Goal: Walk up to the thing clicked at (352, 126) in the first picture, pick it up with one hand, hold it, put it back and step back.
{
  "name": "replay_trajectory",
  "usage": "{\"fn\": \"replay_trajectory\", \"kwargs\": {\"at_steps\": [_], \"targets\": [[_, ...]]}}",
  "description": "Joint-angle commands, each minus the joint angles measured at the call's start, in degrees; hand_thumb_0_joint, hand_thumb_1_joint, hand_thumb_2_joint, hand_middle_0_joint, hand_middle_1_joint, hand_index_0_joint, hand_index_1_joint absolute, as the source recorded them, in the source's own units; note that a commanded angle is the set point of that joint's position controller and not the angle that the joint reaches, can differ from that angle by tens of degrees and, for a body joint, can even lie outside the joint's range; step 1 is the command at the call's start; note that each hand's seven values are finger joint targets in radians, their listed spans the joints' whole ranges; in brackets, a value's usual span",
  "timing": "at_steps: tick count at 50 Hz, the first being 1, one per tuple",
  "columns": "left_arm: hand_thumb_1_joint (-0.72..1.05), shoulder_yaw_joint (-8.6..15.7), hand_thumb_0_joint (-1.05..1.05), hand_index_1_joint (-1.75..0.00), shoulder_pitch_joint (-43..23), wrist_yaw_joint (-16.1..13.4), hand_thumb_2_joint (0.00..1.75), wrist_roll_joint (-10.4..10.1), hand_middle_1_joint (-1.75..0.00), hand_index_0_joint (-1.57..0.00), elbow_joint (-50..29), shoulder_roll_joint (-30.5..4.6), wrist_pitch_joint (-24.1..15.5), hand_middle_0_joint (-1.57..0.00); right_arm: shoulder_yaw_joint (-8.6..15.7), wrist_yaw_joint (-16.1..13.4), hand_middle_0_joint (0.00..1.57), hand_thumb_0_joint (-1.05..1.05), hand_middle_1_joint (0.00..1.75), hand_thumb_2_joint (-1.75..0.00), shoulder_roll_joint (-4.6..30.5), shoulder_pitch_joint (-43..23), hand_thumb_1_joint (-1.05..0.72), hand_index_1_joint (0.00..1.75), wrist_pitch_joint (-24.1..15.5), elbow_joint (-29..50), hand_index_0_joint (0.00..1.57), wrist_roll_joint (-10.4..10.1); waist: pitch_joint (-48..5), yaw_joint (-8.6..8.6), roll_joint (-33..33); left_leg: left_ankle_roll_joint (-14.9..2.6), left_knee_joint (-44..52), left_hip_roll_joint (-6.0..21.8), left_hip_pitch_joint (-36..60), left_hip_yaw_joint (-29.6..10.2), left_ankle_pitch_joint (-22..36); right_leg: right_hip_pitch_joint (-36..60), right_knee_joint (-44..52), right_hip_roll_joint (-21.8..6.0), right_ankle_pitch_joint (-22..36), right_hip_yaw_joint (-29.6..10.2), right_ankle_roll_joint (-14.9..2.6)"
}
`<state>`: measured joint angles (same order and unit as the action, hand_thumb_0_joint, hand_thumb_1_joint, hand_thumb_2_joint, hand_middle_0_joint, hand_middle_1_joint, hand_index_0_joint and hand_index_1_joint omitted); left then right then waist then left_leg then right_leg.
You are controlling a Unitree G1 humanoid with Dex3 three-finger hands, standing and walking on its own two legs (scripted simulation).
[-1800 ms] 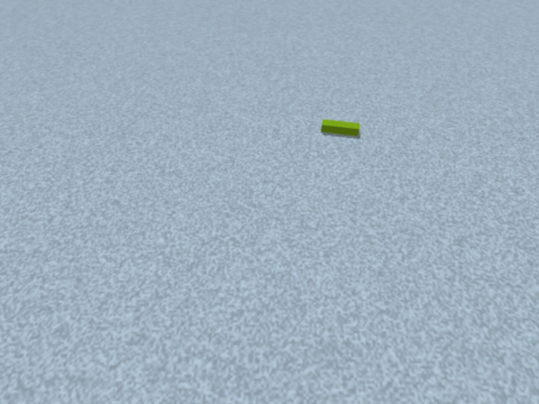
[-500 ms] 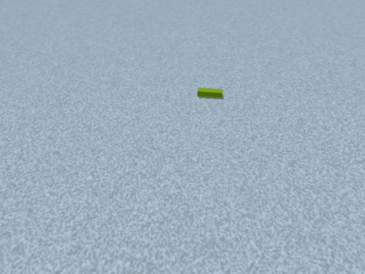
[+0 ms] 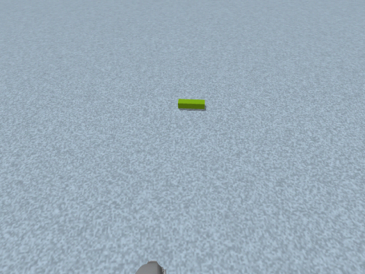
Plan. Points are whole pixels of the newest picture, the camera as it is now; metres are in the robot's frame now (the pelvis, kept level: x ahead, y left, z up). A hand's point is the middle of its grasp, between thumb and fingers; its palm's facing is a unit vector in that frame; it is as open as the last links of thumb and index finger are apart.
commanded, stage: walk up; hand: left
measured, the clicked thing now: (191, 104) +1.56 +0.02 -0.75
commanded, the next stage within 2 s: none
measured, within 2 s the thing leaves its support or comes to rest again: neither
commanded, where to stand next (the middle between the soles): +1.15 -0.19 m, yaw -2 degrees
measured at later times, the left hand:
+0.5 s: hand (118, 178) +0.42 +0.25 -0.13, palm faces -0.15 -0.90 -0.40, open 7.4 cm
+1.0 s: hand (131, 153) +0.55 +0.24 -0.17, palm faces -0.14 -0.93 -0.33, open 7.4 cm
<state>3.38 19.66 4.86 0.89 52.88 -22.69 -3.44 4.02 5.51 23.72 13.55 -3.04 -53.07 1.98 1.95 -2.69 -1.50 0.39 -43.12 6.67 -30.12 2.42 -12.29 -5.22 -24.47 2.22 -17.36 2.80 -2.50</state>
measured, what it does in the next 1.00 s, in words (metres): walks ahead: left foot, then right foot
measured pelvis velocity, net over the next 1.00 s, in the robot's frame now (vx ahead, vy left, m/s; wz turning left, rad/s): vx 0.49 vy -0.03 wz -0.09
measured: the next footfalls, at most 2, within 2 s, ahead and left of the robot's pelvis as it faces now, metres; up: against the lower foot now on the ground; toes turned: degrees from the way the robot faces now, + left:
left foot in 0.10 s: +0.22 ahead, +0.15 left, +0.00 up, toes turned +6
right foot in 0.50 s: +0.41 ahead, -0.17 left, +0.00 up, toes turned -9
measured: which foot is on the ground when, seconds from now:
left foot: up 0.00-0.08, down 0.10-0.52, up 0.54-0.86, down 0.88-1.00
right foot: down 0.00-0.12, up 0.14-0.48, down 0.50-0.88, up 0.90-1.00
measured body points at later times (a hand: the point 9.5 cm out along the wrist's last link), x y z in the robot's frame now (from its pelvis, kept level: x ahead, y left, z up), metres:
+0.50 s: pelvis +0.27 -0.03 -0.02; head +0.27 -0.04 +0.43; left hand +0.42 +0.29 -0.10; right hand +0.25 -0.36 -0.13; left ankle +0.19 +0.14 -0.74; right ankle +0.37 -0.16 -0.74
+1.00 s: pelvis +0.49 -0.03 -0.02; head +0.51 +0.00 +0.43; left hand +0.56 +0.29 -0.15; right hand +0.55 -0.37 -0.09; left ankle +0.56 +0.07 -0.74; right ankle +0.44 -0.16 -0.68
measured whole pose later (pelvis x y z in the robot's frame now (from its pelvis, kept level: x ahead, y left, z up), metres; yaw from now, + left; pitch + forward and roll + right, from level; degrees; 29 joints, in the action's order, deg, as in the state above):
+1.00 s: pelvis +0.49 -0.03 -0.02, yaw -5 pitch -2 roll +0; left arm 2.2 18.2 3.1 0.4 53.1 -26.0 -2.1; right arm 3.4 2.8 23.5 15.9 -6.5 -49.1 0.3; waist 3.4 -0.2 4.6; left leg -2.1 -36.8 2.3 -19.5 7.3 -15.0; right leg -22.8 -63.8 -1.5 -22.8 -1.4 -2.2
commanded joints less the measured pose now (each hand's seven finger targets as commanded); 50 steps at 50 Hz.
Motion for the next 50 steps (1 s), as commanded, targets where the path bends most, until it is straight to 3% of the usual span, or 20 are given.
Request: {"fn": "replay_trajectory", "kwargs": {"at_steps": [1, 4, 5, 6, 7, 10, 13, 21, 23, 24, 25, 26, 28, 32, 38, 42, 43, 44, 45, 50], "targets": [[0.90, 4.8, 0.00, -0.30, -5.0, -1.2, 0.90, 0.1, -0.30, -0.20, -7.1, -17.2, -2.1, -0.20, 3.9, -1.1, 0.20, 0.00, 0.30, -0.90, 11.0, -5.3, -0.90, 0.30, -2.6, 6.5, 0.20, -0.4, 3.2, 0.29, 5.0, -0.65, 8.2, -0.1, 7.4, 0.8, 3.6, -8.2, 11.2, -14.6, -5.8, -11.7, -8.77], [0.90, 3.6, 0.00, -0.30, -4.0, -1.4, 0.90, 0.0, -0.30, -0.20, -7.2, -15.5, -1.7, -0.20, 5.0, -2.1, 0.20, 0.00, 0.30, -0.90, 12.1, 4.0, -0.90, 0.30, -3.5, 4.2, 0.20, -0.1, -1.6, 5.65, -0.1, -2.35, 13.7, -5.3, 25.4, 4.6, 1.3, -12.2, -7.2, -10.5, 14.4, -5.8, -6.30], [0.90, 2.6, 0.00, -0.30, -1.5, -1.6, 0.90, -0.1, -0.30, -0.20, -7.6, -12.5, -1.7, -0.20, 6.2, -2.9, 0.20, 0.00, 0.30, -0.90, 15.4, 12.3, -0.90, 0.30, -3.9, 2.5, 0.20, 0.4, -6.8, 8.77, -8.3, -5.65, 16.0, -0.6, 37.6, -3.1, -6.2, -19.5, -24.8, -6.5, 15.9, -2.4, -4.11], [0.90, 1.7, 0.00, -0.30, 0.7, -1.9, 0.90, -1.2, -0.30, -0.20, -8.5, -8.0, -1.6, -0.20, 7.4, -3.6, 0.20, 0.00, 0.30, -0.90, 20.3, 16.7, -0.90, 0.30, -4.4, 3.5, 0.20, 1.3, -10.8, 9.26, -17.7, -11.81, 23.9, 17.1, 46.8, -33.4, -16.6, -33.7, -41.0, 1.8, -6.2, -2.4, -0.24], [0.90, 2.6, 0.00, -0.30, -0.9, -2.8, 0.90, -0.6, -0.30, -0.20, -7.8, -14.5, -1.4, -0.20, 7.9, -3.5, 0.20, 0.00, 0.30, -0.90, 22.3, 13.6, -0.90, 0.30, -4.3, 4.7, 0.20, -1.4, -10.6, 8.87, -9.3, -17.34, 30.0, 21.5, 42.1, -43.9, -21.9, -35.5, -45.7, 0.8, -13.2, -9.9, -1.53], [0.90, 2.4, 0.00, -0.30, -3.3, -2.3, 0.90, -1.2, -0.30, -0.20, -6.1, -15.1, -2.0, -0.20, 5.4, -4.1, 0.20, 0.00, 0.30, -0.90, 16.5, 6.4, -0.90, 0.30, -4.2, 6.9, 0.20, -1.9, -1.5, 5.60, -3.2, -14.28, 26.7, 14.8, 31.6, -20.7, -5.2, -35.8, -44.0, -5.9, -4.6, -10.9, -0.34], [0.90, 2.4, 0.00, -0.30, -2.9, -0.8, 0.90, -1.0, -0.30, -0.20, -5.3, -13.1, -1.0, -0.20, 4.1, -3.9, 0.20, 0.00, 0.30, -0.90, 15.4, 4.1, -0.90, 0.30, -4.6, 7.2, 0.20, -1.7, 1.2, 3.38, -6.6, -13.18, 28.3, 12.0, 20.9, -8.1, 5.2, -27.9, -32.3, -8.5, -2.1, -7.0, 1.88], [0.90, 3.5, 0.00, -0.30, -8.5, 1.5, 0.90, -0.1, -0.30, -0.20, -5.7, -12.1, -0.4, -0.20, 4.1, -3.3, 0.20, 0.00, 0.30, -0.90, 17.3, 1.2, -0.90, 0.30, -4.1, 8.1, 0.20, -1.8, -0.4, 1.99, -5.3, -9.82, 24.9, 8.7, 14.1, -0.2, -5.1, -11.7, -11.9, -6.2, 10.8, 1.6, 1.28], [0.90, 4.6, 0.00, -0.30, -4.2, 0.9, 0.90, 0.3, -0.30, -0.20, -4.3, -13.9, -0.7, -0.20, 3.6, -3.5, 0.20, 0.00, 0.30, -0.90, 16.1, 0.8, -0.90, 0.30, -3.6, 8.3, 0.20, -1.7, -2.8, -1.38, -0.1, -7.74, 13.8, 7.1, 10.5, 2.3, 1.0, -0.5, -9.5, -4.0, 8.4, 2.8, 0.26], [0.90, 5.7, 0.00, -0.30, 2.1, 0.2, 0.90, 0.3, -0.30, -0.20, -2.9, -15.9, -1.2, -0.20, 2.5, -3.5, 0.20, 0.00, 0.30, -0.90, 13.5, 3.2, -0.90, 0.30, -3.4, 7.9, 0.20, -1.6, -6.3, -4.50, 8.1, -6.11, -2.3, 2.8, 7.2, 5.6, 5.4, 8.5, -6.0, -3.1, 2.2, 1.1, -1.24], [0.90, 7.4, 0.00, -0.30, 8.5, -0.9, 0.90, 0.7, -0.30, -0.20, -2.6, -21.2, -1.6, -0.20, 0.9, -3.5, 0.20, 0.00, 0.30, -0.90, 8.9, 4.4, -0.90, 0.30, -3.4, 9.2, 0.20, -1.8, -7.7, -6.93, 22.0, -3.49, -20.3, -3.9, -4.3, 6.4, -8.0, 14.8, 1.5, -15.1, -9.5, -19.7, -4.66], [0.90, 7.1, 0.00, -0.30, 7.2, -1.3, 0.90, -0.4, -0.30, -0.20, -4.2, -24.4, -1.9, -0.20, 1.2, -3.9, 0.20, 0.00, 0.30, -0.90, 11.2, 4.5, -0.90, 0.30, -3.2, 9.5, 0.20, -2.3, -7.1, -5.55, 20.9, -2.23, -27.0, -6.3, -12.5, 1.9, -17.7, 14.4, 11.6, -26.5, -13.7, -42.1, -11.24], [0.90, 6.1, 0.00, -0.30, -0.9, -1.8, 0.90, -1.7, -0.30, -0.20, -6.3, -21.2, -1.6, -0.20, 2.2, -4.1, 0.20, 0.00, 0.30, -0.90, 15.3, 1.6, -0.90, 0.30, -2.6, 7.0, 0.20, -2.7, -0.6, -2.57, 8.1, -2.58, -29.5, -0.2, -10.1, -5.4, -11.1, 3.2, 10.4, -24.0, -10.4, -32.8, -13.24], [0.90, 4.4, 0.00, -0.30, -5.9, -2.2, 0.90, -0.9, -0.30, -0.20, -7.4, -16.6, -2.2, -0.20, 2.0, -2.8, 0.20, 0.00, 0.30, -0.90, 13.1, 7.7, -0.90, 0.30, -1.9, 3.6, 0.20, -2.0, 2.1, 2.37, 11.3, -1.12, -15.6, 1.1, -0.9, -2.9, -5.5, -8.9, 9.2, -15.2, 0.9, -13.3, -9.66], [0.90, 4.5, 0.00, -0.30, -4.5, -1.6, 0.90, -0.1, -0.30, -0.20, -9.1, -17.4, -2.5, -0.20, 2.6, -1.4, 0.20, 0.00, 0.30, -0.90, 11.5, 0.1, -0.90, 0.30, -2.4, 6.4, 0.20, -1.1, 1.4, 0.14, 9.3, -0.04, 3.2, -0.2, 4.6, 0.9, -0.8, -11.2, 9.6, -16.3, -7.1, -10.1, -10.37], [0.90, 3.3, 0.00, -0.30, -8.4, -1.5, 0.90, 0.4, -0.30, -0.20, -9.8, -16.0, -2.1, -0.20, 4.2, -2.1, 0.20, 0.00, 0.30, -0.90, 13.0, 9.1, -0.90, 0.30, -3.4, 3.5, 0.20, -1.1, -2.5, 7.00, 3.3, -1.76, 9.7, -4.0, 25.5, 3.6, 2.1, -19.8, -2.8, -13.7, -4.3, -5.4, -6.91], [0.90, 2.2, 0.00, -0.30, -5.9, -1.6, 0.90, 0.5, -0.30, -0.20, -9.5, -13.0, -2.0, -0.20, 5.2, -2.8, 0.20, 0.00, 0.30, -0.90, 15.6, 14.3, -0.90, 0.30, -3.8, 1.9, 0.20, -0.9, -5.4, 9.41, -6.0, -3.24, 12.3, -3.4, 35.6, -0.2, -4.6, -25.4, -18.1, -10.0, 1.3, -1.8, -5.26], [0.90, 1.0, 0.00, -0.30, -3.7, -1.6, 0.90, -0.1, -0.30, -0.20, -9.8, -8.3, -1.9, -0.20, 6.4, -3.7, 0.20, 0.00, 0.30, -0.90, 20.3, 18.5, -0.90, 0.30, -4.2, 2.3, 0.20, 0.1, -6.4, 10.39, -18.5, -7.36, 22.0, 11.3, 40.0, -23.7, -17.8, -35.4, -37.1, -2.7, -8.3, 2.1, -1.27], [0.90, 2.0, 0.00, -0.30, -2.5, -2.4, 0.90, -0.6, -0.30, -0.20, -9.1, -12.8, -1.4, -0.20, 6.5, -4.0, 0.20, 0.00, 0.30, -0.90, 22.7, 16.4, -0.90, 0.30, -4.4, 4.8, 0.20, -1.4, -6.0, 9.49, -11.2, -12.55, 31.0, 19.9, 38.1, -43.6, -24.7, -40.0, -42.9, -0.2, -12.8, -5.0, -0.64], [0.90, 2.6, 0.00, -0.30, -0.9, -2.1, 0.90, -0.8, -0.30, -0.20, -4.3, -14.5, -0.8, -0.20, 3.3, -4.3, 0.20, 0.00, 0.30, -0.90, 16.0, 6.7, -0.90, 0.30, -4.6, 6.2, 0.20, -2.4, 1.6, 3.10, -6.9, -11.51, 28.0, 11.7, 20.9, -15.2, 0.1, -30.9, -37.1, -9.3, -1.6, -7.6, 1.10]]}}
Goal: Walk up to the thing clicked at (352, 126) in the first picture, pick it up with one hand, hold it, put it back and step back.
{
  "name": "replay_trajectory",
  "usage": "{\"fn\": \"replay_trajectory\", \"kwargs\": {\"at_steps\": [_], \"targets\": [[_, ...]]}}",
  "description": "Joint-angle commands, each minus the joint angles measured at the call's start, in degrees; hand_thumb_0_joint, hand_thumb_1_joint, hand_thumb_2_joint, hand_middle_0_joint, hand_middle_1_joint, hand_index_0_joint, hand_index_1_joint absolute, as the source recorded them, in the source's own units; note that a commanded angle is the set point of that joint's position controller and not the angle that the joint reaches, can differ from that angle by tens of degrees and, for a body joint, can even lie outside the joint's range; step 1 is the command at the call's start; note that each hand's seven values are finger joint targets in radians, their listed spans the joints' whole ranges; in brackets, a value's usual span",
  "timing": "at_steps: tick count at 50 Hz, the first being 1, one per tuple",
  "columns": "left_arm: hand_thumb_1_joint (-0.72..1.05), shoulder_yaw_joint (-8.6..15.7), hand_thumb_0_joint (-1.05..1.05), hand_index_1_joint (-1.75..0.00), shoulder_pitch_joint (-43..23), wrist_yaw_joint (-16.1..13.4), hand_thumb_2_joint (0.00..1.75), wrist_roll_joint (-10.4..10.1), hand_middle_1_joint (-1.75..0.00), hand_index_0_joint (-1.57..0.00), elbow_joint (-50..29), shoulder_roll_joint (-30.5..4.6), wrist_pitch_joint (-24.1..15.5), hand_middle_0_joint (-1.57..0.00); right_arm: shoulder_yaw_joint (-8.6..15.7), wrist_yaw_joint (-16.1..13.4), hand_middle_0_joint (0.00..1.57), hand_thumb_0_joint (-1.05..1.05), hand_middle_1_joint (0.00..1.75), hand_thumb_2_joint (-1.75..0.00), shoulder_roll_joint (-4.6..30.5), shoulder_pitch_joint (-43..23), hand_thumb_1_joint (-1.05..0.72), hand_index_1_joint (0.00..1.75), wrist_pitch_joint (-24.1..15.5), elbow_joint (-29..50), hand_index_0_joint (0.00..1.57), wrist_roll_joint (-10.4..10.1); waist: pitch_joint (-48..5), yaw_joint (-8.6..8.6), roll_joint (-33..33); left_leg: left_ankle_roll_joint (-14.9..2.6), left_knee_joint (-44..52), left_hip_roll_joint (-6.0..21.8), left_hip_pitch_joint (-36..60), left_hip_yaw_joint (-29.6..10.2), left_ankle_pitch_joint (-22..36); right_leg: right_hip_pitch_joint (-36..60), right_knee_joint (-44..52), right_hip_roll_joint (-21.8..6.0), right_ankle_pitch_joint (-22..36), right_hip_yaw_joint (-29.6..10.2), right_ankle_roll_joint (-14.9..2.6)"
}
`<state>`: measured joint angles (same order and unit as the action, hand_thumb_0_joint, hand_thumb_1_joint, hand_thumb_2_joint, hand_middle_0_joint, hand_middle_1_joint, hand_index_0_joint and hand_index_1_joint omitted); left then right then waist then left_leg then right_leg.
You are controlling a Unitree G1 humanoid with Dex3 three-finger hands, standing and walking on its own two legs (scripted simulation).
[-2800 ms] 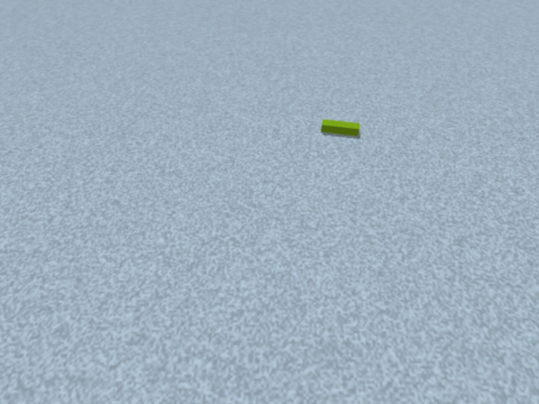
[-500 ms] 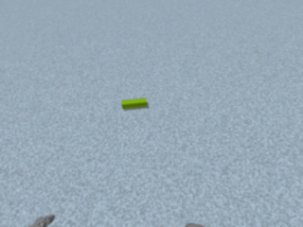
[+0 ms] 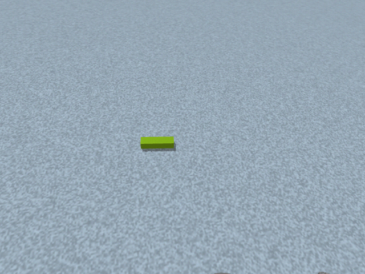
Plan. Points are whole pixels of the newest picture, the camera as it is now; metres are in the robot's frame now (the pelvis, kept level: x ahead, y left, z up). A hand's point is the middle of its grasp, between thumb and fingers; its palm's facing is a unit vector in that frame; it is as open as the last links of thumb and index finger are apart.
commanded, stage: walk up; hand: left
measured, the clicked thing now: (157, 142) +1.05 +0.15 -0.73
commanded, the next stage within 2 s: none
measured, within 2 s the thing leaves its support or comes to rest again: neither
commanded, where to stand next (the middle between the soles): +0.67 -0.10 m, yaw +3 degrees
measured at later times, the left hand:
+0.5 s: hand (118, 201) +0.32 +0.19 -0.10, palm faces -0.02 -0.92 -0.39, open 7.4 cm
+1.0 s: hand (118, 181) +0.41 +0.21 -0.14, palm faces +0.01 -0.95 -0.32, open 7.4 cm
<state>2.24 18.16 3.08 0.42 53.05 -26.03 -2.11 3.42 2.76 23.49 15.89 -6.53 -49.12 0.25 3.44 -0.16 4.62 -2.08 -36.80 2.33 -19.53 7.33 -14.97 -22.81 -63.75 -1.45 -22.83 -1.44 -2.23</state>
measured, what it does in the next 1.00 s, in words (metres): walks ahead: right foot, then left foot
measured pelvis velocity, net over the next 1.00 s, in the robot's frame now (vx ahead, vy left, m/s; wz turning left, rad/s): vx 0.39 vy -0.06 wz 0.05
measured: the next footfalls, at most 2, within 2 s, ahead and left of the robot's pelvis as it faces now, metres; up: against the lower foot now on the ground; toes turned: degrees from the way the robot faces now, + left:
right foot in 0.32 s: +0.30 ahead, -0.17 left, +0.00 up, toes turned -5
left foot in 0.80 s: +0.47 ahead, +0.06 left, +0.00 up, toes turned +8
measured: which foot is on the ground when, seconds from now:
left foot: down 0.00-0.34, up 0.36-0.78, down 0.80-1.00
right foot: up 0.00-0.30, down 0.32-0.84, up 0.86-1.00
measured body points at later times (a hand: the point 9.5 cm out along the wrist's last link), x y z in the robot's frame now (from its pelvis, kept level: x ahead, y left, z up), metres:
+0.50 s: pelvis +0.20 -0.08 +0.01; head +0.22 -0.11 +0.46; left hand +0.32 +0.23 -0.07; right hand +0.24 -0.40 -0.12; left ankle +0.18 +0.08 -0.65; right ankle +0.26 -0.17 -0.72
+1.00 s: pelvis +0.39 -0.06 +0.01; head +0.41 -0.04 +0.46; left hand +0.41 +0.26 -0.12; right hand +0.51 -0.38 -0.08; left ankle +0.43 +0.05 -0.72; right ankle +0.41 -0.21 -0.66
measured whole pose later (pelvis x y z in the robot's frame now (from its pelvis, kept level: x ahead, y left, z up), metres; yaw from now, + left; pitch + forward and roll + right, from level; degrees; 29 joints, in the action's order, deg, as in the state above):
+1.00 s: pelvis +0.39 -0.06 +0.01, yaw +3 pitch -3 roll +1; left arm 2.0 19.3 3.1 0.0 51.2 -24.7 -1.6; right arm 2.1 2.1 22.4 14.6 -5.5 -47.1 0.2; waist 4.9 -0.8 3.8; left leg -1.5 -31.1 1.6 -15.0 5.4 -13.2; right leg -25.2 -59.3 -3.8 -21.5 -0.4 -1.3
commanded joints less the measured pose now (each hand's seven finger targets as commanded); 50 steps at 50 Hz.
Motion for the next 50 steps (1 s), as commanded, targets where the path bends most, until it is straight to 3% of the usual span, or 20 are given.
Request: {"fn": "replay_trajectory", "kwargs": {"at_steps": [1, 10, 13, 15, 16, 17, 18, 19, 23, 30, 35, 37, 39, 40, 41, 42, 43, 44, 47, 50], "targets": [[0.90, 3.7, 0.00, -0.30, 0.7, 0.2, 0.90, -0.2, -0.30, -0.20, -4.2, -10.7, -1.9, -0.20, 4.0, -1.5, 0.20, 0.00, 0.30, -0.90, 16.1, 3.5, -0.90, 0.30, -1.1, 2.6, 0.20, -0.5, -0.5, 0.33, -13.2, -9.65, 22.0, 15.4, 9.2, -17.5, 3.9, -11.4, 4.2, -5.6, 4.5, -2.0, 1.41], [0.90, 3.8, 0.00, -0.30, -11.5, 2.5, 0.90, 0.3, -0.30, -0.20, -7.4, -7.4, -1.2, -0.20, 4.1, -1.4, 0.20, 0.00, 0.30, -0.90, 17.0, 4.5, -0.90, 0.30, -0.7, 3.1, 0.20, -0.3, 0.3, 2.42, -11.8, -7.97, 21.0, 12.0, 9.5, -8.5, 9.0, -4.4, 26.8, -4.1, 16.5, 3.8, 1.04], [0.90, 4.2, 0.00, -0.30, -10.6, 2.5, 0.90, 0.2, -0.30, -0.20, -6.5, -7.4, -1.4, -0.20, 4.1, -1.7, 0.20, 0.00, 0.30, -0.90, 17.4, 3.1, -0.90, 0.30, 0.0, 3.4, 0.20, -0.1, -1.4, 0.97, -11.4, -7.33, 16.6, 12.7, 8.7, -7.8, 8.6, 3.3, 30.2, -1.8, 14.7, 6.1, 0.06], [0.90, 5.6, 0.00, -0.30, -3.9, 1.6, 0.90, 0.5, -0.30, -0.20, -4.2, -10.3, -2.0, -0.20, 3.0, -2.0, 0.20, 0.00, 0.30, -0.90, 14.5, 4.2, -0.90, 0.30, 0.2, 3.8, 0.20, 0.1, -5.0, -2.80, -4.0, -4.90, 2.2, 9.7, 2.6, -4.9, 13.5, 18.8, 33.0, -0.5, 10.9, 4.6, -1.21], [0.90, 7.1, 0.00, -0.30, 2.8, 0.9, 0.90, 0.8, -0.30, -0.20, -2.9, -13.3, -2.6, -0.20, 1.6, -2.0, 0.20, 0.00, 0.30, -0.90, 11.4, 6.7, -0.90, 0.30, 0.2, 3.8, 0.20, 0.2, -9.5, -5.75, 5.4, -3.27, -14.0, 5.4, -3.3, -1.7, 9.5, 28.0, 38.5, -5.1, 1.4, -2.8, -2.69], [0.90, 8.0, 0.00, -0.30, 4.9, 0.0, 0.90, 0.6, -0.30, -0.20, -4.0, -18.6, -3.0, -0.20, 0.3, -1.7, 0.20, 0.00, 0.30, -0.90, 8.2, 8.7, -0.90, 0.30, 0.3, 5.0, 0.20, -0.6, -11.0, -5.72, 15.9, -0.12, -26.7, -2.9, -17.1, -1.7, -12.4, 34.3, 48.3, -21.0, -7.5, -31.0, -7.69], [0.90, 7.6, 0.00, -0.30, 3.6, -0.2, 0.90, -0.2, -0.30, -0.20, -4.1, -18.6, -2.6, -0.20, 2.1, -2.6, 0.20, 0.00, 0.30, -0.90, 14.6, 5.2, -0.90, 0.30, 1.2, 3.4, 0.20, -0.2, -8.2, -6.41, 8.5, -0.27, -32.0, -0.4, -18.6, -7.7, -14.5, 28.3, 50.1, -23.5, -10.3, -35.9, -12.22], [0.90, 7.0, 0.00, -0.30, 0.4, -0.5, 0.90, -0.9, -0.30, -0.20, -4.9, -16.7, -2.4, -0.20, 2.3, -2.6, 0.20, 0.00, 0.30, -0.90, 15.2, 4.8, -0.90, 0.30, 1.5, 2.0, 0.20, -0.6, -4.3, -4.76, 3.0, -0.20, -33.0, 1.3, -17.6, -12.4, -10.2, 22.8, 50.2, -21.2, -8.5, -28.8, -11.36], [0.90, 5.1, 0.00, -0.30, -5.1, -0.7, 0.90, -0.6, -0.30, -0.20, -6.7, -11.3, -3.0, -0.20, 2.1, -1.2, 0.20, 0.00, 0.30, -0.90, 13.1, 9.3, -0.90, 0.30, 2.0, -1.7, 0.20, -0.3, 0.1, -0.31, 5.0, 0.49, -24.3, 3.3, -10.6, -10.2, -2.0, 10.6, 50.8, -12.4, 4.4, -8.8, -8.06], [0.90, 6.0, 0.00, -0.30, -2.1, -0.6, 0.90, 0.4, -0.30, -0.20, -8.7, -11.9, -3.7, -0.20, 2.4, 0.5, 0.20, 0.00, 0.30, -0.90, 11.4, 1.2, -0.90, 0.30, 2.4, 1.0, 0.20, 1.0, 1.6, -2.62, 2.0, 2.63, -8.3, 3.7, -13.6, -8.5, 2.0, 12.9, 53.0, -13.9, 0.1, -5.3, -9.84], [0.90, 5.5, 0.00, -0.30, 0.2, -0.3, 0.90, 0.4, -0.30, -0.20, -8.8, -11.9, -3.4, -0.20, 2.5, 0.8, 0.20, 0.00, 0.30, -0.90, 10.2, -3.1, -0.90, 0.30, 1.6, 2.6, 0.20, 0.9, 2.2, -3.58, 0.5, 1.71, 1.0, 2.6, -7.3, -4.5, 5.7, 12.9, 48.8, -12.6, 7.5, -1.8, -8.19], [0.90, 5.4, 0.00, -0.30, 0.8, -0.3, 0.90, 0.3, -0.30, -0.20, -8.7, -12.3, -2.9, -0.20, 2.4, 0.7, 0.20, 0.00, 0.30, -0.90, 10.1, -3.3, -0.90, 0.30, 1.2, 2.9, 0.20, 0.8, 1.5, -3.14, 0.5, 0.88, 3.4, 1.0, -3.6, -2.4, 3.8, 13.4, 45.0, -12.7, 13.7, -1.2, -8.54], [0.90, 4.5, 0.00, -0.30, 0.1, -0.6, 0.90, 0.2, -0.30, -0.20, -9.0, -11.6, -2.6, -0.20, 3.0, 0.0, 0.20, 0.00, 0.30, -0.90, 10.8, 2.2, -0.90, 0.30, 0.7, 1.5, 0.20, 0.9, -1.6, 1.11, -3.1, -0.41, 7.2, -1.4, 8.8, -1.1, 4.6, 9.2, 34.3, -10.9, 23.5, 2.0, -7.33], [0.90, 3.4, 0.00, -0.30, 0.8, -0.8, 0.90, 0.0, -0.30, -0.20, -9.2, -9.5, -2.5, -0.20, 4.0, -0.8, 0.20, 0.00, 0.30, -0.90, 13.1, 8.4, -0.90, 0.30, 0.4, -0.1, 0.20, 1.2, -6.0, 4.22, -8.3, -2.51, 8.8, -0.6, 19.5, -4.2, 1.8, 4.9, 22.4, -7.5, 28.1, 5.3, -5.14], [0.90, 2.3, 0.00, -0.30, 2.6, -1.0, 0.90, -0.9, -0.30, -0.20, -10.4, -5.8, -2.4, -0.20, 5.7, -1.5, 0.20, 0.00, 0.30, -0.90, 18.4, 14.2, -0.90, 0.30, 0.3, 0.1, 0.20, 2.4, -11.8, 6.47, -19.6, -7.29, 13.0, 12.7, 30.2, -23.9, -3.3, -6.2, 4.8, -2.1, 16.6, 8.0, -1.48], [0.90, 3.0, 0.00, -0.30, 4.3, -1.5, 0.90, -1.1, -0.30, -0.20, -9.4, -7.5, -1.9, -0.20, 6.3, -1.9, 0.20, 0.00, 0.30, -0.90, 21.7, 13.5, -0.90, 0.30, 0.4, 1.7, 0.20, 0.9, -11.6, 5.83, -19.0, -13.76, 20.3, 23.6, 31.5, -45.2, -5.3, -15.7, -1.7, 3.6, -7.7, 3.9, -0.20], [0.90, 3.4, 0.00, -0.30, 0.8, -2.0, 0.90, -0.2, -0.30, -0.20, -8.5, -12.1, -1.5, -0.20, 6.5, -1.9, 0.20, 0.00, 0.30, -0.90, 20.6, 11.3, -0.90, 0.30, 0.7, 1.8, 0.20, -0.9, -8.1, 5.67, -10.1, -15.29, 19.9, 23.7, 25.2, -42.4, -4.4, -15.5, -5.3, -0.7, -7.6, -2.4, -0.71], [0.90, 3.0, 0.00, -0.30, 0.9, -1.9, 0.90, -0.3, -0.30, -0.20, -8.1, -11.6, -1.3, -0.20, 5.3, -2.2, 0.20, 0.00, 0.30, -0.90, 18.4, 8.2, -0.90, 0.30, 0.8, 2.8, 0.20, -0.8, -4.0, 3.92, -7.2, -13.11, 20.0, 20.8, 20.1, -33.8, -0.5, -15.2, -5.1, -1.7, -4.7, -4.0, -0.59], [0.90, 3.3, 0.00, -0.30, 5.6, -1.0, 0.90, -0.6, -0.30, -0.20, -5.1, -10.3, -0.9, -0.20, 3.7, -2.2, 0.20, 0.00, 0.30, -0.90, 15.1, 2.5, -0.90, 0.30, 0.5, 3.8, 0.20, -0.8, 0.5, 0.21, -11.7, -9.30, 21.3, 14.3, 8.8, -17.6, 2.6, -9.1, 3.3, -4.8, 2.4, -1.8, 0.44], [0.90, 3.6, 0.00, -0.30, 3.9, 0.3, 0.90, 0.1, -0.30, -0.20, -5.2, -8.9, -0.5, -0.20, 4.0, -1.7, 0.20, 0.00, 0.30, -0.90, 15.9, 1.5, -0.90, 0.30, 0.1, 4.8, 0.20, 0.1, 0.9, 0.90, -14.4, -11.07, 22.9, 13.5, 6.5, -14.4, -2.2, -8.0, 10.8, -5.6, 5.0, 1.1, 2.16]]}}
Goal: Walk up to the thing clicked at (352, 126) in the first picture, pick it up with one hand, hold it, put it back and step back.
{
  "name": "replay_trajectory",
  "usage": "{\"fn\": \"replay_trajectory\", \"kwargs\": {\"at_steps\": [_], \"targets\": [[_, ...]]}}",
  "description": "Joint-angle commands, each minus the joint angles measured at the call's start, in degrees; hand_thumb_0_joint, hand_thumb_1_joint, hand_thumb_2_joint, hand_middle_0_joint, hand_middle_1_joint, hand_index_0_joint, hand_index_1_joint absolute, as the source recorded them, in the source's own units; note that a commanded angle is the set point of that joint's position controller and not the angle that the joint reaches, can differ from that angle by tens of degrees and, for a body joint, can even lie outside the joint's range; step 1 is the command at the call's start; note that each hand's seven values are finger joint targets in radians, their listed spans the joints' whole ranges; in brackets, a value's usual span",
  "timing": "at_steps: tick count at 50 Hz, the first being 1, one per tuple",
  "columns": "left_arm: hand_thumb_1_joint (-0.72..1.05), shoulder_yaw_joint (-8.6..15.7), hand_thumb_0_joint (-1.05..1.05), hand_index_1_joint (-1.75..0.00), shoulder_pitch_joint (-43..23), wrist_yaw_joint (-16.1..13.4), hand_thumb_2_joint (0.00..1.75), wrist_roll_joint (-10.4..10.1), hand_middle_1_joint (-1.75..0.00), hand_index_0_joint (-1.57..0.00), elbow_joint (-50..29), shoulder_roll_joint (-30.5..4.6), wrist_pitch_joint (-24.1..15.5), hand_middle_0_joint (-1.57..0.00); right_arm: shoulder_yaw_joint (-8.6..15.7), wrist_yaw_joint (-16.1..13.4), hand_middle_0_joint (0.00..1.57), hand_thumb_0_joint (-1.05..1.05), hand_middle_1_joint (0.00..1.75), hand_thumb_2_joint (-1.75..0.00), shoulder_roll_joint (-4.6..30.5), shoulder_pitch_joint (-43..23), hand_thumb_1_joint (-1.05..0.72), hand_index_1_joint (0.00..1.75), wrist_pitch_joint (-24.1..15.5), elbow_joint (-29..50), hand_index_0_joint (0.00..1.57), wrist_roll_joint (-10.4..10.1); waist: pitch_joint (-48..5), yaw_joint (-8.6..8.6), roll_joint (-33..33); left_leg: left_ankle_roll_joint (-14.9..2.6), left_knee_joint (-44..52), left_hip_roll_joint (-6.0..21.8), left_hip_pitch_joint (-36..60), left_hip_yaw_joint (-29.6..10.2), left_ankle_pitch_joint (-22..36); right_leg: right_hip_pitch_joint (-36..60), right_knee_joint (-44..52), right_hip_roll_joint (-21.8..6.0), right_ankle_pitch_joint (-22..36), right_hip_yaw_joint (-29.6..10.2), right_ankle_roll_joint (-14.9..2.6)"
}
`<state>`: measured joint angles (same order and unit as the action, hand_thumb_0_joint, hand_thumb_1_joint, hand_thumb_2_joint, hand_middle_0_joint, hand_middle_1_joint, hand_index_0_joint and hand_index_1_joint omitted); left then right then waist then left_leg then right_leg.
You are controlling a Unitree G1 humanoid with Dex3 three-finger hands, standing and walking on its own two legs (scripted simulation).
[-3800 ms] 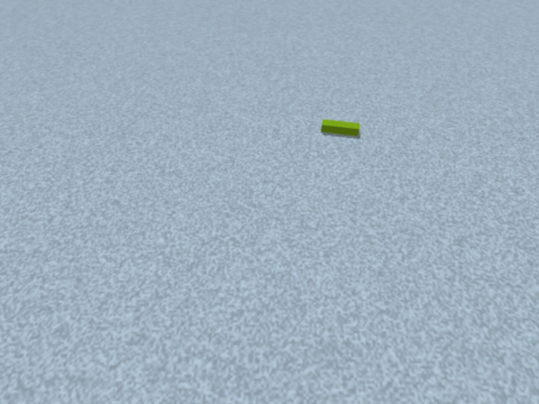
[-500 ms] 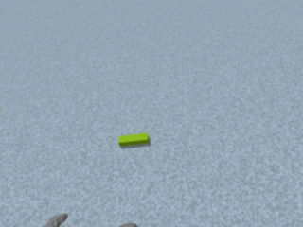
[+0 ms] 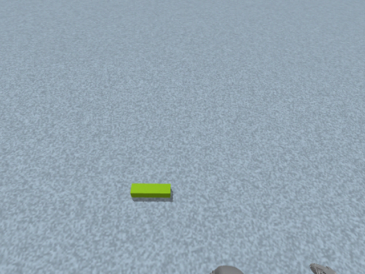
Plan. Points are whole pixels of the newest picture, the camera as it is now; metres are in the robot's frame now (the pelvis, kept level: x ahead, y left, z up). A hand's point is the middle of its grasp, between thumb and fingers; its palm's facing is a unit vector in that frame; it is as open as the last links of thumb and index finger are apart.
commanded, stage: walk up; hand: left
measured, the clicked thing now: (151, 190) +0.67 +0.18 -0.74
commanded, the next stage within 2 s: none
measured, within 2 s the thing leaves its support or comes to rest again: neither
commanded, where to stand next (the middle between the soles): +0.27 -0.05 m, yaw +0 degrees
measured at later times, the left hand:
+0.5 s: hand (96, 253) +0.19 +0.22 -0.12, palm faces -0.01 -0.91 -0.42, open 7.4 cm
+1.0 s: hand (109, 220) +0.28 +0.22 -0.15, palm faces -0.02 -0.92 -0.40, open 7.4 cm
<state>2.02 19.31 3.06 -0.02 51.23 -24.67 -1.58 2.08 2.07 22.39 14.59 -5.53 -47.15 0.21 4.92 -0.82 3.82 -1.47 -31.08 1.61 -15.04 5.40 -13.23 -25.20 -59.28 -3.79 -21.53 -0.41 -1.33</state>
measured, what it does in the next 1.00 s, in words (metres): walks ahead: right foot, then left foot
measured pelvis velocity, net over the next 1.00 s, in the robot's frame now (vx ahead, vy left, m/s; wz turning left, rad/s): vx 0.23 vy -0.05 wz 0.02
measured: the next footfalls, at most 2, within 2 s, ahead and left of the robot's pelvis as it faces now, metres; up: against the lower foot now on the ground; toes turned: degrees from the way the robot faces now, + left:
right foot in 0.22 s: +0.28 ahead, -0.17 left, +0.00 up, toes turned -2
left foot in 0.58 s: +0.32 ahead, +0.08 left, +0.00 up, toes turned +1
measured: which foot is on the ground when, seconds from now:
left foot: down 0.00-0.22, up 0.24-0.56, down 0.58-1.00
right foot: up 0.00-0.20, down 0.22-1.00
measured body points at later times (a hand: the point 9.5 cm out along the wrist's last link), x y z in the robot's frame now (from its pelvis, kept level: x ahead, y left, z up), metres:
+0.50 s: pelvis +0.16 -0.06 +0.00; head +0.19 -0.08 +0.45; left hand +0.19 +0.27 -0.09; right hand +0.24 -0.37 -0.12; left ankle +0.25 +0.09 -0.70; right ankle +0.18 -0.18 -0.73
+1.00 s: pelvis +0.23 -0.05 -0.01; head +0.25 -0.06 +0.44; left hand +0.29 +0.27 -0.13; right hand +0.33 -0.36 -0.14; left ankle +0.28 +0.08 -0.73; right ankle +0.24 -0.17 -0.73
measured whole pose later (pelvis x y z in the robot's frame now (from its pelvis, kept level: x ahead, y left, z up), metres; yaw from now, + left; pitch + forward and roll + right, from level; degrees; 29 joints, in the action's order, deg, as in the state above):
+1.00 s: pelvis +0.23 -0.05 -0.01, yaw +1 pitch -2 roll +0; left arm 0.1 12.7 -0.1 0.6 56.9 -21.5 -2.7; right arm 1.3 1.0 22.9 9.4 -0.8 -56.8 0.1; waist 4.5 -0.4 -1.7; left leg 0.3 -37.7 1.5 -19.5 0.7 -14.9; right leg -16.2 -39.5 -1.9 -20.8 3.0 -0.2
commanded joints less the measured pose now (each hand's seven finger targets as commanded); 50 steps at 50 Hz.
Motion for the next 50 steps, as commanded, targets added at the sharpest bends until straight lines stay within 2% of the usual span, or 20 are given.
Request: {"fn": "replay_trajectory", "kwargs": {"at_steps": [1, 7, 10, 11, 12, 13, 18, 21, 25, 28, 29, 30, 31, 32, 39, 40, 41, 42, 47, 50], "targets": [[0.90, 4.0, 0.00, -0.30, 1.2, 0.6, 0.90, 0.8, -0.30, -0.20, -3.6, -10.3, -1.1, -0.20, 5.3, -0.9, 0.20, 0.00, 0.30, -0.90, 17.2, 3.3, -0.90, 0.30, -0.9, 2.8, 0.20, 0.2, 0.2, 1.86, -13.2, -11.93, 17.9, 14.0, 1.1, -12.4, -6.1, -5.2, 8.4, -3.5, 4.6, 0.3, 1.53], [0.90, 4.8, 0.00, -0.30, -1.2, 1.1, 0.90, 0.9, -0.30, -0.20, -3.2, -9.6, -2.5, -0.20, 5.6, -0.1, 0.20, 0.00, 0.30, -0.90, 17.9, -0.1, -0.90, 0.30, -0.1, 3.9, 0.20, 0.1, -1.6, 0.38, -12.4, -9.90, 11.6, 12.4, -3.7, -9.3, -8.1, 7.5, 23.1, -0.9, 11.1, 4.3, 0.75], [0.90, 6.5, 0.00, -0.30, 7.7, -0.3, 0.90, 1.3, -0.30, -0.20, -0.4, -12.7, -3.8, -0.20, 3.5, -0.1, 0.20, 0.00, 0.30, -0.90, 12.6, 2.2, -0.90, 0.30, 0.8, 4.3, 0.20, 0.4, -6.6, -4.60, 0.7, -6.05, -10.1, 6.6, -11.1, -3.6, -4.2, 26.3, 30.0, 1.7, 5.5, 3.6, -0.33], [0.90, 8.0, 0.00, -0.30, 11.9, -1.2, 0.90, 1.8, -0.30, -0.20, -0.7, -18.1, -4.5, -0.20, 2.0, -0.1, 0.20, 0.00, 0.30, -0.90, 8.0, 3.4, -0.90, 0.30, 0.6, 5.4, 0.20, 0.0, -6.9, -6.28, 16.2, -2.65, -28.6, -0.3, -20.7, 1.3, -11.2, 29.8, 39.9, -11.4, -6.7, -17.7, -4.53], [0.90, 7.8, 0.00, -0.30, 10.6, -1.3, 0.90, 1.1, -0.30, -0.20, -2.0, -21.1, -4.5, -0.20, 3.0, -0.6, 0.20, 0.00, 0.30, -0.90, 11.6, 1.0, -0.90, 0.30, 1.2, 5.4, 0.20, 0.1, -4.9, -6.43, 13.8, -1.24, -35.2, -2.7, -26.9, -3.8, -18.8, 26.6, 47.2, -21.4, -11.0, -36.8, -11.87], [0.90, 7.3, 0.00, -0.30, 6.2, -1.4, 0.90, 0.4, -0.30, -0.20, -3.6, -19.8, -4.2, -0.20, 3.9, -1.0, 0.20, 0.00, 0.30, -0.90, 14.8, -0.1, -0.90, 0.30, 1.6, 4.3, 0.20, 0.3, -1.4, -4.53, 5.6, -0.71, -37.4, 1.3, -26.2, -9.1, -16.9, 20.5, 46.6, -22.8, -11.4, -35.9, -14.63], [0.90, 5.4, 0.00, -0.30, -0.1, -2.1, 0.90, 0.2, -0.30, -0.20, -5.5, -15.0, -4.6, -0.20, 4.0, 0.5, 0.20, 0.00, 0.30, -0.90, 13.1, 6.4, -0.90, 0.30, 2.5, -0.9, 0.20, 0.1, -1.1, -0.17, 6.1, 0.54, -25.6, 4.1, -16.4, -6.9, -6.8, 12.5, 43.5, -12.0, 5.1, -9.9, -10.77], [0.90, 5.2, 0.00, -0.30, 0.6, -2.5, 0.90, 0.8, -0.30, -0.20, -6.1, -15.1, -4.8, -0.20, 3.8, 1.1, 0.20, 0.00, 0.30, -0.90, 11.4, 3.1, -0.90, 0.30, 3.3, 0.2, 0.20, 0.8, -0.8, -1.07, 5.5, 1.26, -18.1, 4.0, -15.2, -5.4, -5.5, 11.9, 42.1, -12.7, 11.9, -7.4, -11.54], [0.90, 3.4, 0.00, -0.30, -1.1, -3.5, 0.90, 0.3, -0.30, -0.20, -5.4, -13.2, -4.0, -0.20, 3.0, -0.1, 0.20, 0.00, 0.30, -0.90, 8.8, 0.6, -0.90, 0.30, 3.1, -0.5, 0.20, 0.4, -4.7, -0.76, 4.0, 0.94, -8.6, 1.2, -5.7, -2.2, 1.8, 11.5, 31.7, -10.9, 40.4, -0.3, -9.37], [0.90, 2.1, 0.00, -0.30, -3.8, -4.0, 0.90, -0.6, -0.30, -0.20, -5.5, -10.9, -2.8, -0.20, 3.6, -1.1, 0.20, 0.00, 0.30, -0.90, 10.9, 3.8, -0.90, 0.30, 2.4, -2.8, 0.20, 0.5, -7.6, 2.38, -1.7, -1.46, 1.2, -0.2, 6.1, -2.5, 15.8, 6.4, 20.4, -6.6, 29.1, 2.8, -4.48], [0.90, 1.4, 0.00, -0.30, -2.0, -3.5, 0.90, -0.7, -0.30, -0.20, -6.7, -9.3, -2.7, -0.20, 5.0, -1.2, 0.20, 0.00, 0.30, -0.90, 14.7, 7.0, -0.90, 0.30, 2.1, -2.5, 0.20, 0.8, -10.6, 3.48, -8.0, -3.92, 2.8, 5.0, 11.4, -9.0, 9.4, 2.3, 14.4, -2.9, 14.6, 4.9, -2.83], [0.90, 0.6, 0.00, -0.30, -0.8, -3.3, 0.90, -0.7, -0.30, -0.20, -6.8, -6.6, -2.2, -0.20, 5.7, -1.3, 0.20, 0.00, 0.30, -0.90, 18.3, 7.0, -0.90, 0.30, 2.1, -1.7, 0.20, 1.3, -9.7, 3.21, -15.3, -8.32, 9.5, 14.9, 12.3, -26.7, -1.1, -5.6, 6.1, 2.6, -5.9, 4.9, -0.68], [0.90, 1.9, 0.00, -0.30, 0.8, -3.9, 0.90, -0.4, -0.30, -0.20, -5.2, -10.7, -1.4, -0.20, 6.4, -1.1, 0.20, 0.00, 0.30, -0.90, 21.7, 6.2, -0.90, 0.30, 2.4, -1.2, 0.20, 0.0, -8.8, 3.32, -15.9, -15.36, 13.2, 21.7, 10.5, -35.9, -8.7, -7.6, -0.4, 2.5, -16.2, 3.0, -0.81], [0.90, 2.1, 0.00, -0.30, 0.3, -4.2, 0.90, 0.2, -0.30, -0.20, -3.9, -12.4, -1.3, -0.20, 6.5, -1.2, 0.20, 0.00, 0.30, -0.90, 20.6, 3.8, -0.90, 0.30, 2.8, -1.0, 0.20, 0.0, -6.6, 2.78, -13.4, -16.45, 13.4, 21.3, 7.7, -35.9, -12.1, -8.1, -1.9, 0.7, -15.3, 0.2, -0.63], [0.90, 2.9, 0.00, -0.30, 4.8, -4.1, 0.90, 1.2, -0.30, -0.20, 2.8, -8.9, -2.4, -0.20, 2.7, -1.0, 0.20, 0.00, 0.30, -0.90, 13.2, -7.4, -0.90, 0.30, 4.4, 0.7, 0.20, 0.5, -6.4, -2.12, -11.9, -7.13, 1.4, 9.7, -12.8, -13.3, -8.5, 16.5, 25.9, 3.0, 5.4, 3.0, -0.35], [0.90, 3.4, 0.00, -0.30, 3.3, -4.5, 0.90, 1.7, -0.30, -0.20, 2.4, -10.1, -2.6, -0.20, 1.6, -1.1, 0.20, 0.00, 0.30, -0.90, 10.1, -6.5, -0.90, 0.30, 4.8, 0.4, 0.20, 0.1, -5.4, -2.35, -5.9, -4.50, -3.4, 7.4, -15.6, -11.0, -12.9, 17.5, 32.1, 0.6, 2.5, -1.8, -1.23], [0.90, 4.1, 0.00, -0.30, 0.2, -4.8, 0.90, 2.6, -0.30, -0.20, 0.7, -14.8, -3.3, -0.20, 0.8, -1.0, 0.20, 0.00, 0.30, -0.90, 7.1, -6.6, -0.90, 0.30, 5.1, 0.6, 0.20, -0.3, -3.0, -1.70, 4.5, -0.48, -12.5, 1.1, -19.4, -7.3, -15.0, 12.2, 42.1, -11.4, -9.9, -23.2, -5.48], [0.90, 4.3, 0.00, -0.30, -4.8, -4.6, 0.90, 2.2, -0.30, -0.20, 0.1, -18.0, -3.0, -0.20, 2.0, -1.8, 0.20, 0.00, 0.30, -0.90, 10.5, -8.1, -0.90, 0.30, 5.3, -0.7, 0.20, 0.0, 0.3, -1.06, 5.4, 0.06, -17.3, 0.5, -13.7, -7.3, -17.7, 2.3, 44.6, -18.3, -13.7, -29.1, -11.22], [0.90, 1.7, 0.00, -0.30, -10.1, -4.1, 0.90, 0.5, -0.30, -0.20, 0.8, -10.9, -3.0, -0.20, 1.8, -1.9, 0.20, 0.00, 0.30, -0.90, 10.8, -3.7, -0.90, 0.30, 3.1, -6.9, 0.20, -0.2, -6.1, 2.37, 1.5, -1.20, -1.5, 2.6, 3.8, -7.8, 8.9, 6.0, 29.6, -7.1, 24.9, -6.4, -4.19], [0.90, 1.3, 0.00, -0.30, -9.1, -4.1, 0.90, -0.1, -0.30, -0.20, 2.8, -10.2, -2.4, -0.20, 1.6, -1.6, 0.20, 0.00, 0.30, -0.90, 12.8, -7.9, -0.90, 0.30, 2.9, -7.2, 0.20, -0.6, -8.4, 0.21, -1.1, -3.54, -0.5, 6.1, 2.4, -12.7, 10.9, 10.2, 31.3, -2.5, 12.2, -3.1, -1.06]]}}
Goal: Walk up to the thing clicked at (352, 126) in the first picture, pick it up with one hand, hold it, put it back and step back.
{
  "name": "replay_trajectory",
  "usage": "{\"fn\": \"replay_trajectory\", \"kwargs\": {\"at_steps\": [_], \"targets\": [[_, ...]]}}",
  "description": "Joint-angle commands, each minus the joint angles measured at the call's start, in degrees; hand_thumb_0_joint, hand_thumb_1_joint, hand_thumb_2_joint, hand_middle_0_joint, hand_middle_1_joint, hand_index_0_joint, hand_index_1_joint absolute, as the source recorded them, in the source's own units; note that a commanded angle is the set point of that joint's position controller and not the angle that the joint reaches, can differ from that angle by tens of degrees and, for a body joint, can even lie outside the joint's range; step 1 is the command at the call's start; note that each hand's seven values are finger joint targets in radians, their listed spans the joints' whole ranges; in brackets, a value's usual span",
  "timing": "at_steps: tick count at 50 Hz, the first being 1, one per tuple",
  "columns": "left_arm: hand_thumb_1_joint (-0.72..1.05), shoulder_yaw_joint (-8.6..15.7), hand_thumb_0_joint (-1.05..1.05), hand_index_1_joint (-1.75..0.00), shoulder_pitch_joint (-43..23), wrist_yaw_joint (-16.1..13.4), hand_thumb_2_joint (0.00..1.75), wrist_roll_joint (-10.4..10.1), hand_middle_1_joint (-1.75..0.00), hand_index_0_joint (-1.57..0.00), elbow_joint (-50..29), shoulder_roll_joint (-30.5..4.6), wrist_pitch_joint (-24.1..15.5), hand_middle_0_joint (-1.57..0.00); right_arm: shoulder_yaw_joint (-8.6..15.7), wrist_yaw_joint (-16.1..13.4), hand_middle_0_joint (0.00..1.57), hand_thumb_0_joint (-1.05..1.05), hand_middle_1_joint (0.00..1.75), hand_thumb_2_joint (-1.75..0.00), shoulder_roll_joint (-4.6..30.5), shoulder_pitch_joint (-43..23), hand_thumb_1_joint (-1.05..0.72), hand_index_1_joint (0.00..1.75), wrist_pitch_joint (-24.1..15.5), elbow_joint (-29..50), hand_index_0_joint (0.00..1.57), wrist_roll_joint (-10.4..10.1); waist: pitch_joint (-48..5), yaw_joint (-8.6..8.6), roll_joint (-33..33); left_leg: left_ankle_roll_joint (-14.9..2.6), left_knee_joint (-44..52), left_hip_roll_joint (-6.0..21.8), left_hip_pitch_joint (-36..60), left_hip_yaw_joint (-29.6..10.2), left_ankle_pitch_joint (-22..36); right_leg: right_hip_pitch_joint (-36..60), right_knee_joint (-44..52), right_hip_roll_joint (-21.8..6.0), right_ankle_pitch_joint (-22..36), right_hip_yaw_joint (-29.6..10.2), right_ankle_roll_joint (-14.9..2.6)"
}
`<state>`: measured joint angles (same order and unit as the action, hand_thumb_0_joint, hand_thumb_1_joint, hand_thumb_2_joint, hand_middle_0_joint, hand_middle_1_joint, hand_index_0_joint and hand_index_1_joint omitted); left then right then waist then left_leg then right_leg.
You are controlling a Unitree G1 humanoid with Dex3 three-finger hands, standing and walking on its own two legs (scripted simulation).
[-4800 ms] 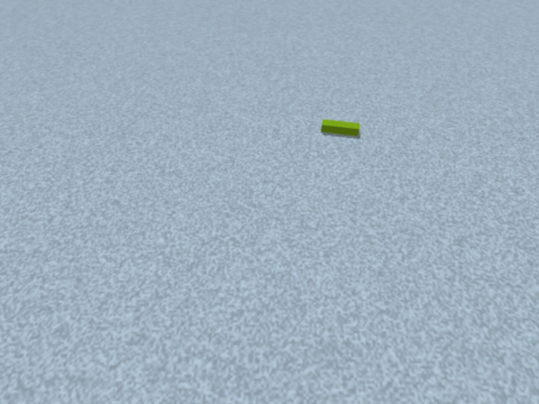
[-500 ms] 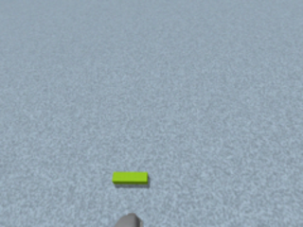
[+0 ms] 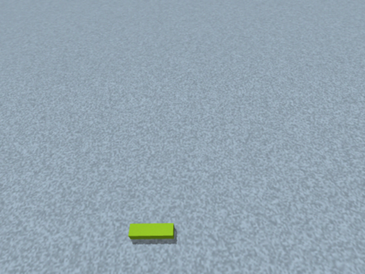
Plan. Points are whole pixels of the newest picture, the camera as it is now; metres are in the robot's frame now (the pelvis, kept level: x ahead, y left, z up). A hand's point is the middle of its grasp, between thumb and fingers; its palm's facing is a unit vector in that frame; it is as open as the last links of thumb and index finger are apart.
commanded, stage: walk up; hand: left
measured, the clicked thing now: (152, 231) +0.44 +0.22 -0.73
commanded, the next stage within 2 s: stand in 1.18 s
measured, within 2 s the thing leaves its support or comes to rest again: neither
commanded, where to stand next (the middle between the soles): +0.04 +0.00 m, yaw -1 degrees
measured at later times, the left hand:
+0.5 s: hand out of the picture +0.11 +0.27 -0.13, palm faces -0.02 -0.94 -0.34, open 7.4 cm
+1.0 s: hand out of the picture +0.10 +0.28 -0.13, palm faces +0.00 -0.94 -0.34, open 7.4 cm
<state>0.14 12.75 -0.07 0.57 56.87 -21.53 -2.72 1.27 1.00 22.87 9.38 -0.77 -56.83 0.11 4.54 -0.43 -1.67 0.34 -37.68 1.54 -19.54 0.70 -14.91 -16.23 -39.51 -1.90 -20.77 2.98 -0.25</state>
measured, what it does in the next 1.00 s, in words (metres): stands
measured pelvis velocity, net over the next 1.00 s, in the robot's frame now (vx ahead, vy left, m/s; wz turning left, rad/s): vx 0.03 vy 0.02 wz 0.01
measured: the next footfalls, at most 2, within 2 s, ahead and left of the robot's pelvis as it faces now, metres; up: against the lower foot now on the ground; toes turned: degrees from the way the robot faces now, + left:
none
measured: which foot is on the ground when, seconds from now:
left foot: down 0.00-1.00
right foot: down 0.00-1.00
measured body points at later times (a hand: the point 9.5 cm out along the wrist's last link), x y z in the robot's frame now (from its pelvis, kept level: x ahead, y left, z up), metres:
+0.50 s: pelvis +0.02 +0.02 +0.02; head +0.02 +0.02 +0.47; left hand +0.11 +0.32 -0.11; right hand +0.11 -0.29 -0.10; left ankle +0.05 +0.13 -0.72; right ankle +0.01 -0.12 -0.72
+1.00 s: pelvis +0.03 +0.02 +0.03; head +0.04 +0.02 +0.48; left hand +0.10 +0.33 -0.11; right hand +0.12 -0.28 -0.11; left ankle +0.05 +0.13 -0.72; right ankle +0.01 -0.12 -0.72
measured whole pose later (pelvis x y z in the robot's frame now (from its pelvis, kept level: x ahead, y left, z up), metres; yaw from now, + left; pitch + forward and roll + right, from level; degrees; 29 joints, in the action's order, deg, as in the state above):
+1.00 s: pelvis +0.03 +0.02 +0.03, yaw +1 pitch -2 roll +0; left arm 0.2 5.1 0.2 0.4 67.7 -20.0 -0.9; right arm 0.4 0.7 19.9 4.2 -0.6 -67.0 0.4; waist 2.3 0.1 -0.4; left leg -0.7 -20.3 -0.2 -8.9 0.8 -9.5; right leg -3.7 -18.1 -2.9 -12.3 3.6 2.1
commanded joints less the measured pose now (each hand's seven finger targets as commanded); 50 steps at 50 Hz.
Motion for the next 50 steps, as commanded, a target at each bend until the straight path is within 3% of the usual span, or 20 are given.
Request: {"fn": "replay_trajectory", "kwargs": {"at_steps": [1, 4, 8, 16, 26, 32, 38, 50], "targets": [[0.90, 3.2, 0.00, -0.30, -3.8, -1.0, 0.90, -0.5, -0.30, -0.20, -2.6, -13.5, -1.2, -0.20, 2.1, -0.5, 0.20, 0.00, 0.30, -0.90, 11.5, -3.1, -0.90, 0.30, -1.7, 1.8, 0.20, -0.5, -7.5, 0.09, 4.5, -4.65, 6.6, 5.3, 6.6, -6.6, 12.2, 2.2, 12.2, -5.2, 11.7, -7.1, -2.47], [0.90, 2.9, 0.00, -0.30, -5.7, -1.0, 0.90, -0.6, -0.30, -0.20, -1.4, -13.7, -1.0, -0.20, 1.6, -0.7, 0.20, 0.00, 0.30, -0.90, 11.2, -3.4, -0.90, 0.30, -1.3, -0.2, 0.20, -0.4, -7.2, 0.70, 3.0, -3.91, 8.1, 4.6, 7.5, -5.3, 13.1, 3.0, 13.0, -6.3, 14.8, -7.6, -3.10], [0.90, 2.3, 0.00, -0.30, -6.8, -0.9, 0.90, -1.0, -0.30, -0.20, 0.9, -12.2, -0.5, -0.20, 0.9, -0.7, 0.20, 0.00, 0.30, -0.90, 11.4, -5.7, -0.90, 0.30, -1.5, -2.2, 0.20, -0.4, -7.7, -0.44, 0.4, -4.36, 12.5, 6.4, 7.8, -7.6, 13.7, 6.2, 13.9, -4.6, 13.3, -5.3, -2.00], [0.90, 1.7, 0.00, -0.30, -10.6, -0.5, 0.90, -0.7, -0.30, -0.20, 4.2, -11.7, 0.2, -0.20, 0.6, -0.7, 0.20, 0.00, 0.30, -0.90, 11.0, -9.0, -0.90, 0.30, -1.2, -5.2, 0.20, 0.0, -6.5, -0.28, -0.4, -3.01, 19.0, 6.4, 8.5, -7.6, 7.3, 9.1, 19.8, -4.7, 10.7, -5.0, -1.28], [0.90, 1.8, 0.00, -0.30, -12.3, -0.3, 0.90, -0.2, -0.30, -0.20, 6.3, -11.4, 0.2, -0.20, 0.9, -0.9, 0.20, 0.00, 0.30, -0.90, 10.1, -9.1, -0.90, 0.30, -1.2, -6.6, 0.20, 0.1, -7.5, 0.49, 1.2, -2.15, 20.0, 5.6, 12.0, -5.6, 11.5, 10.8, 23.5, -5.9, 14.5, -5.0, -0.60], [0.90, 1.8, 0.00, -0.30, -11.8, -0.1, 0.90, 0.0, -0.30, -0.20, 7.2, -10.9, 0.5, -0.20, 1.1, -0.9, 0.20, 0.00, 0.30, -0.90, 10.5, -9.3, -0.90, 0.30, -1.1, -6.7, 0.20, 0.3, -4.7, 0.50, -0.3, -2.07, 23.5, 5.8, 9.2, -7.5, 2.4, 10.1, 23.9, -5.3, 9.6, -4.3, -0.51], [0.90, 2.1, 0.00, -0.30, -11.0, -0.3, 0.90, 0.0, -0.30, -0.20, 7.1, -11.0, 0.3, -0.20, 1.1, -1.0, 0.20, 0.00, 0.30, -0.90, 10.0, -8.4, -0.90, 0.30, -1.3, -6.9, 0.20, 0.2, -8.2, 0.55, 1.2, -2.11, 20.5, 5.4, 13.1, -5.9, 13.4, 11.8, 24.1, -6.2, 15.5, -4.3, -0.18], [0.90, 2.3, 0.00, -0.30, -11.0, -0.6, 0.90, 0.0, -0.30, -0.20, 7.2, -10.6, 0.6, -0.20, 1.2, -1.2, 0.20, 0.00, 0.30, -0.90, 9.3, -8.1, -0.90, 0.30, -0.9, -6.8, 0.20, 0.1, -7.7, 0.58, 2.1, -1.99, 20.3, 5.3, 13.6, -5.7, 16.6, 12.3, 24.2, -6.3, 17.2, -3.9, 0.05]]}}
